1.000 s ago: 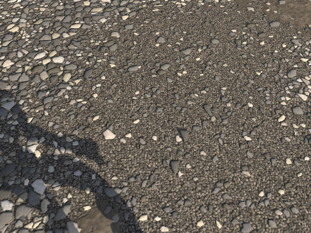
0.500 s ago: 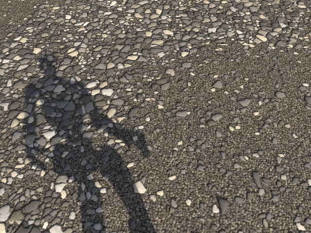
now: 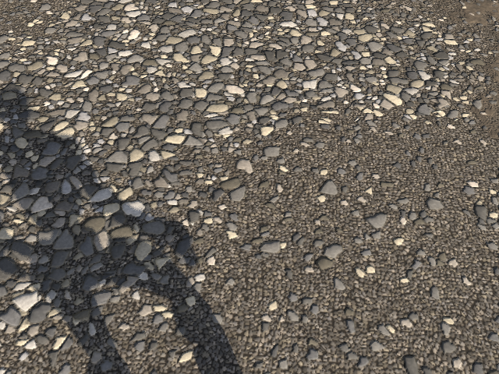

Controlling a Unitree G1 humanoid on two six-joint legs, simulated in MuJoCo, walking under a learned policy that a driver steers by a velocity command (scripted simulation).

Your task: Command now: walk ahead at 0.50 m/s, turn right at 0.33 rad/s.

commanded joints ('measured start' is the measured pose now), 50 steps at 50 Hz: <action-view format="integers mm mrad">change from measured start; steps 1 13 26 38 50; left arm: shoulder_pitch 18 -257 -33 87 6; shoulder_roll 37 15 96 125 37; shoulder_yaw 14 1 47 62 32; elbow -53 -205 -195 -145 -232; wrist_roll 3 8 21 5 3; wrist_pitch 9 -1 -16 15 34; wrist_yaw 3 -66 -7 25 5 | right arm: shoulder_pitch -38 63 -47 -250 -53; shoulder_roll -123 -202 -138 -159 -132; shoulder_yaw -34 -53 -24 -30 -36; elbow -37 58 -66 -132 -36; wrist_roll -7 22 -4 23 6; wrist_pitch -31 33 -16 -38 -24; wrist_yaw -10 -42 -25 -1 -21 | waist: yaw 21 -44 -8 40 -6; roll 112 104 31 -70 157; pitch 1 48 -55 -36 -2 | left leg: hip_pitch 53 318 -420 -211 57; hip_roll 288 324 152 53 306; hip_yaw -169 77 -159 -179 -268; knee -212 -76 705 143 -174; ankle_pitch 221 638 -124 124 53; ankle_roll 141 67 -112 -82 123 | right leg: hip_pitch -119 -103 378 413 -137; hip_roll -41 41 -74 -50 -28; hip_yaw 69 -125 262 348 34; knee -50 -474 -864 -683 35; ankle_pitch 124 182 382 153 -22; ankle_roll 20 -68 -316 -179 5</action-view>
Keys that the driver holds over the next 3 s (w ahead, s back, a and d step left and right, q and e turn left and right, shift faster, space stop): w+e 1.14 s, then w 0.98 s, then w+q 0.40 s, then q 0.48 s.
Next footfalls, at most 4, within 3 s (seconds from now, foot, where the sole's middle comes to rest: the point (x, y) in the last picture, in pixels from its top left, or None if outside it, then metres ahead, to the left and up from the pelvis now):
0.34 right None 0.34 -0.15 -0.78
0.80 left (262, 312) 0.67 -0.04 -0.78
1.32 right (393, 295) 0.72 -0.43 -0.78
1.84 left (385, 194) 1.11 -0.49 -0.78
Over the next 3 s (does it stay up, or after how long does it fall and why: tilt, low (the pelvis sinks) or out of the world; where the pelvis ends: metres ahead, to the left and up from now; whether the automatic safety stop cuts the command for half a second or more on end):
stays up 1.30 -0.79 -0.01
